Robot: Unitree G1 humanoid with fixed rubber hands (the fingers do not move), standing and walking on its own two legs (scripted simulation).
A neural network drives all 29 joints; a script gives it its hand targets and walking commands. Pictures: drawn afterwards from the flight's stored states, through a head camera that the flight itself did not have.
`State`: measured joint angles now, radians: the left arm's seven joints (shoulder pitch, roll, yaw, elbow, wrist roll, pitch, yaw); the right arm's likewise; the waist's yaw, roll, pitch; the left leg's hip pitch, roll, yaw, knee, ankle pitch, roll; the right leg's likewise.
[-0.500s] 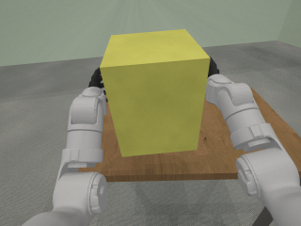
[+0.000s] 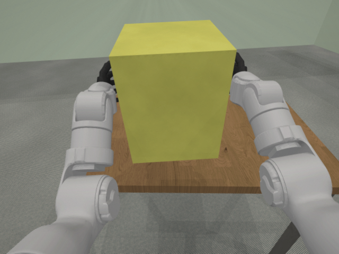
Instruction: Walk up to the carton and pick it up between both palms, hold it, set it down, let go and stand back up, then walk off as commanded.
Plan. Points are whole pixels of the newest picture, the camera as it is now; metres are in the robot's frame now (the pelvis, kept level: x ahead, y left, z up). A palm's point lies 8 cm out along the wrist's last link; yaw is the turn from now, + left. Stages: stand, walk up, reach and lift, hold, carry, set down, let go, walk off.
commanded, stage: hold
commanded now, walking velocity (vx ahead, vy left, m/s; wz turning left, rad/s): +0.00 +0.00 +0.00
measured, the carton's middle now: (171, 91) +0.40 +0.00 +0.25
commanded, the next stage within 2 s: none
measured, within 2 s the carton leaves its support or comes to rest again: neither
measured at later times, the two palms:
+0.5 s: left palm (102, 90) +0.40 +0.16 +0.26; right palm (229, 80) +0.40 -0.13 +0.28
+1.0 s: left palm (105, 93) +0.37 +0.15 +0.27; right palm (237, 86) +0.38 -0.14 +0.27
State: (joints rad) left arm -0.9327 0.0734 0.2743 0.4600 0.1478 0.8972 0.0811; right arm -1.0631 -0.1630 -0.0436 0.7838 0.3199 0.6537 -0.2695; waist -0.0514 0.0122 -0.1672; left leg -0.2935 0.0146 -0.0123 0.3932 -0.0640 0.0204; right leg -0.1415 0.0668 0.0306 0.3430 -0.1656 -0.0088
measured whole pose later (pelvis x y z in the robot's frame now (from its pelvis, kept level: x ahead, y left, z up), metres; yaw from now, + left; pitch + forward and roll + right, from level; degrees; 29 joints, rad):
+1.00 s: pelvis +0.02 +0.01 +0.00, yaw -1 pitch -4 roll -2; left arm -0.82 0.03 0.26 0.31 0.16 0.95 0.10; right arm -0.96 -0.18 0.03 0.68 0.39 0.68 -0.28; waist -0.06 0.03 -0.17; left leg -0.23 0.00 0.00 0.42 -0.12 0.03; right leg -0.06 0.06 0.05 0.33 -0.19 0.00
